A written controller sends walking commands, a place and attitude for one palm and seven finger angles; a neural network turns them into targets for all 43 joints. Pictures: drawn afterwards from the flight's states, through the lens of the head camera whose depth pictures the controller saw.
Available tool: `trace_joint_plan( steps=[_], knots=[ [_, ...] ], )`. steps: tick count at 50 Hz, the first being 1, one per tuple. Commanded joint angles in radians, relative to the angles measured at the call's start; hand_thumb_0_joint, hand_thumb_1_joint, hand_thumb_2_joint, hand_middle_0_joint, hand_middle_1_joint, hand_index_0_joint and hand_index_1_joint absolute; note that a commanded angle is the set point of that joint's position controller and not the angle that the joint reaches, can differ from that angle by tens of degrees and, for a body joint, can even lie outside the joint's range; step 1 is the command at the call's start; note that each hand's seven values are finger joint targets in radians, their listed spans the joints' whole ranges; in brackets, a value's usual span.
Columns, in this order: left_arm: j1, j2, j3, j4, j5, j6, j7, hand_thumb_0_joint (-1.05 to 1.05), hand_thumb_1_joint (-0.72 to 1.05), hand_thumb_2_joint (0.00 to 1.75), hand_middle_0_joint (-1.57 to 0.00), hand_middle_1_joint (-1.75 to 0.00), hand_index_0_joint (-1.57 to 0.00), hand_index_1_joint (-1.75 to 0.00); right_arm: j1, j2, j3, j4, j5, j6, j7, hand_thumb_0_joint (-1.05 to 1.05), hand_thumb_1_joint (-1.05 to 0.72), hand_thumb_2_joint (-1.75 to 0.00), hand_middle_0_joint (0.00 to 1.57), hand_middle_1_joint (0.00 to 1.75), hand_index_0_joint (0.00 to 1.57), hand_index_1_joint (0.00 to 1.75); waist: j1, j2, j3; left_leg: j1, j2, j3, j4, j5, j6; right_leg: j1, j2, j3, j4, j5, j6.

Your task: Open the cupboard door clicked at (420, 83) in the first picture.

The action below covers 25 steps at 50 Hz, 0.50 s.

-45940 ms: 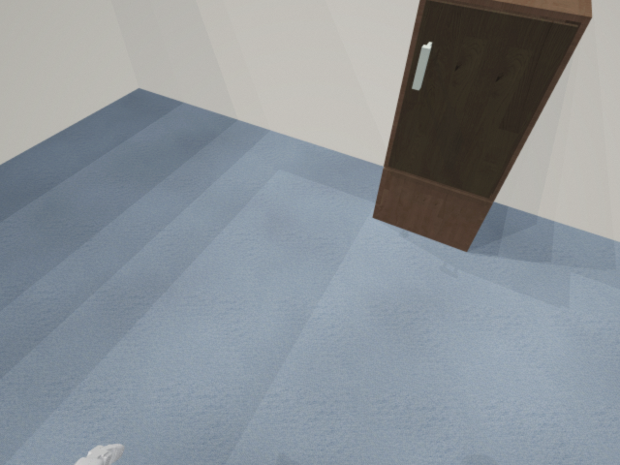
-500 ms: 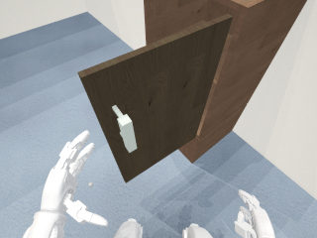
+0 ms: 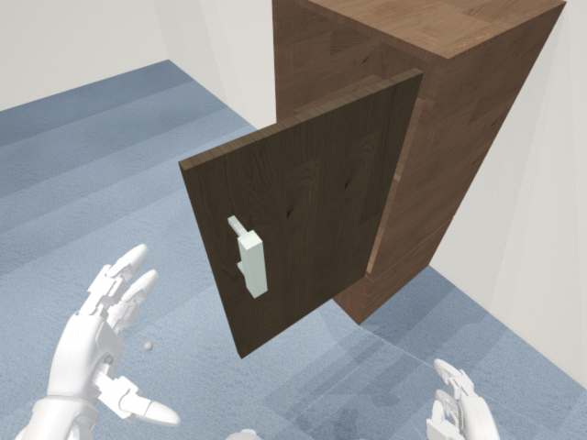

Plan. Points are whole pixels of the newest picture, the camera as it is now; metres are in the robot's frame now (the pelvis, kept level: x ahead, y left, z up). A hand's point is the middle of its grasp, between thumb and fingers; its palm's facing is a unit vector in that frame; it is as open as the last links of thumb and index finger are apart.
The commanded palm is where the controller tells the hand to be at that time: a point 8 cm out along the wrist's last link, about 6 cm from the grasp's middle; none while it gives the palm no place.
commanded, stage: draw the hand back to the body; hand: left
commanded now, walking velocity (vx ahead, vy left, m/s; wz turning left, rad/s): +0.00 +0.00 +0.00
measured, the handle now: (246, 256) +0.37 +0.09 +0.04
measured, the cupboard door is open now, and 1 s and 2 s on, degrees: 86 86 86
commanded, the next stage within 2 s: step back with the hand held close in 1.22 s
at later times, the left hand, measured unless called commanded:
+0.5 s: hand (65, 307) +0.22 +0.25 +0.15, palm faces +0.33 -0.86 -0.39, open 13.2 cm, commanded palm +0.18 +0.28 +0.18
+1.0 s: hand (16, 254) +0.24 +0.26 +0.22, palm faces +0.45 -0.80 -0.40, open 7.8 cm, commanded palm +0.18 +0.30 +0.23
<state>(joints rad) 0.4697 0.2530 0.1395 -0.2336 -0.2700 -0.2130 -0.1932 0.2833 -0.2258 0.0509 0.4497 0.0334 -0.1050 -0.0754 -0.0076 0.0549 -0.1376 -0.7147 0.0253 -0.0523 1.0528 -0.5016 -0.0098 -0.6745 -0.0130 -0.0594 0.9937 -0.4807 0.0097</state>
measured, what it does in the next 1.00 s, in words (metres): rises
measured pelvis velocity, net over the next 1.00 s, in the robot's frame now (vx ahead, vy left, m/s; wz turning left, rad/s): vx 0.04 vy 0.00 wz -0.03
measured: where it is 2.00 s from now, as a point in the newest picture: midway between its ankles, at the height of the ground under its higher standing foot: outside the picture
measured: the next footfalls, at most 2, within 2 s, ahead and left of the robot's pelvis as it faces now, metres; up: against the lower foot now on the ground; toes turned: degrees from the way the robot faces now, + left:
none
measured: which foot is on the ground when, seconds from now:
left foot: down 0.00-1.00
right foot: down 0.00-1.00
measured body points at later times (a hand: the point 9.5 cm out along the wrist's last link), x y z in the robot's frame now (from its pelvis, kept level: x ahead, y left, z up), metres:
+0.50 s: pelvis +0.03 +0.01 +0.05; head +0.02 +0.00 +0.50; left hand +0.20 +0.29 +0.17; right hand +0.20 -0.21 -0.03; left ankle +0.02 +0.12 -0.67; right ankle +0.01 -0.13 -0.67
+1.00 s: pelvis +0.04 +0.00 +0.07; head +0.02 -0.02 +0.52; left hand +0.21 +0.30 +0.24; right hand +0.22 -0.23 -0.02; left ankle +0.02 +0.12 -0.67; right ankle +0.01 -0.13 -0.67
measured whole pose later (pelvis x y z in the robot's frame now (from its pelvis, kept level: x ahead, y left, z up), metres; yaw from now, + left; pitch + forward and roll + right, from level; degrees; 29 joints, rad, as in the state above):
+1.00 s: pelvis +0.04 +0.00 +0.07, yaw -2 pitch -3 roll -1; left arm 0.44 0.33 0.35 -0.38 -0.05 -0.06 0.13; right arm 0.19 -0.23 0.03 0.63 0.00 -0.11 -0.09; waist 0.06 0.06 0.01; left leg -0.11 0.02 0.01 0.46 -0.29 -0.01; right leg -0.10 -0.01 -0.01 0.43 -0.27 0.01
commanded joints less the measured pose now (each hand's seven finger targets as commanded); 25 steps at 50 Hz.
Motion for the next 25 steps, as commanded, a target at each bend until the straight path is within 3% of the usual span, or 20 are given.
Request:
trace_joint_plan(
  steps=[1,3,7,8,9,10,11,14,18,22,25],
  knots=[
    [-0.066,0.126,0.087,-0.25,-0.026,-0.052,-0.026,0.0,-0.5,0.3,-0.15,-0.3,-0.15,-0.3,-0.081,-0.124,-0.055,-0.171,0.006,-0.08,-0.016,0.0,-0.9,-0.9,0.2,0.3,0.2,0.3,0.006,-0.009,-0.094,0.116,-0.034,0.007,-0.224,0.145,0.017,0.103,0.043,-0.012,-0.192,0.12,-0.024],
    [-0.063,0.161,0.13,-0.253,-0.03,-0.043,-0.025,0.0,-0.47,0.32,-0.15,-0.3,-0.15,-0.3,-0.085,-0.123,-0.054,-0.164,0.006,-0.086,-0.018,0.0,-0.9,-0.9,0.2,0.3,0.2,0.3,0.015,-0.002,-0.088,0.121,-0.033,0.007,-0.233,0.16,0.018,0.128,0.045,-0.012,-0.201,0.133,-0.026],
    [-0.058,0.153,0.142,-0.288,-0.043,-0.016,-0.038,0.0,-0.32,0.37,-0.16,-0.3,-0.16,-0.3,-0.088,-0.116,-0.048,-0.158,0.012,-0.098,-0.018,0.0,-0.9,-0.9,0.2,0.3,0.2,0.3,0.023,0.051,-0.085,0.174,-0.032,0.007,-0.263,0.2,0.012,0.155,0.044,-0.024,-0.212,0.183,-0.026],
    [-0.055,0.321,0.201,-0.331,0.121,0.026,0.117,0.0,-0.29,0.39,-0.16,-0.3,-0.16,-0.3,-0.088,-0.112,-0.058,-0.153,-0.002,-0.084,-0.04,0.0,-0.9,-0.9,0.2,0.3,0.2,0.3,0.073,0.022,-0.122,0.191,-0.025,0.031,-0.307,0.197,0.021,0.2,0.019,0.039,-0.279,0.183,-0.041],
    [-0.012,0.206,0.132,-0.368,0.14,0.057,0.182,0.0,-0.26,0.4,-0.16,-0.3,-0.16,-0.3,-0.098,-0.091,-0.045,-0.161,-0.009,-0.08,-0.046,0.0,-0.9,-0.9,0.2,0.3,0.2,0.3,0.046,0.052,-0.066,0.209,-0.029,0.044,-0.322,0.198,0.022,0.185,0.014,0.035,-0.3,0.187,-0.036],
    [0.036,0.167,0.108,-0.338,0.15,0.084,0.216,0.0,-0.22,0.42,-0.16,-0.3,-0.16,-0.3,-0.086,-0.086,-0.045,-0.151,-0.008,-0.075,-0.047,0.0,-0.9,-0.9,0.2,0.3,0.2,0.3,0.038,0.022,-0.035,0.21,-0.026,0.039,-0.33,0.194,0.019,0.183,0.013,0.024,-0.305,0.18,-0.032],
    [0.032,0.152,0.084,-0.366,0.174,0.098,0.242,0.0,-0.18,0.43,-0.16,-0.3,-0.16,-0.3,-0.082,-0.09,-0.043,-0.142,-0.007,-0.069,-0.043,0.0,-0.9,-0.9,0.2,0.3,0.2,0.3,0.034,0.075,-0.02,0.233,-0.022,0.042,-0.339,0.207,0.019,0.193,0.012,0.02,-0.309,0.192,-0.032],
    [0.04,0.194,0.118,-0.364,0.208,0.124,0.302,0.0,-0.08,0.48,-0.16,-0.3,-0.16,-0.3,-0.094,-0.099,-0.045,-0.123,-0.014,-0.058,-0.047,0.0,-0.9,-0.9,0.2,0.3,0.2,0.3,0.036,0.002,-0.016,0.27,-0.015,0.046,-0.368,0.254,0.024,0.257,0.013,0.013,-0.345,0.236,-0.028],
    [0.002,0.225,0.154,-0.343,0.229,0.134,0.341,0.0,0.06,0.54,-0.17,-0.3,-0.17,-0.3,-0.109,-0.107,-0.044,-0.098,-0.021,-0.056,-0.056,0.0,-0.9,-0.9,0.2,0.3,0.2,0.3,0.039,-0.03,0.0,0.336,-0.012,0.049,-0.422,0.277,0.027,0.318,0.01,0.011,-0.4,0.259,-0.026],
    [-0.047,0.225,0.158,-0.39,0.244,0.124,0.356,0.0,0.2,0.6,-0.18,-0.3,-0.18,-0.3,-0.119,-0.104,-0.041,-0.079,-0.022,-0.072,-0.058,0.0,-0.9,-0.9,0.2,0.3,0.2,0.3,0.042,0.027,-0.006,0.422,-0.007,0.044,-0.479,0.343,0.024,0.363,0.008,0.006,-0.426,0.297,-0.025],
    [-0.039,0.224,0.168,-0.402,0.246,0.122,0.36,0.0,0.31,0.64,-0.18,-0.3,-0.18,-0.3,-0.13,-0.103,-0.038,-0.058,-0.025,-0.085,-0.052,0.0,-0.9,-0.9,0.2,0.3,0.2,0.3,0.049,0.036,-0.002,0.458,-0.005,0.042,-0.512,0.42,0.02,0.419,0.007,0.004,-0.45,0.347,-0.025]
  ],
)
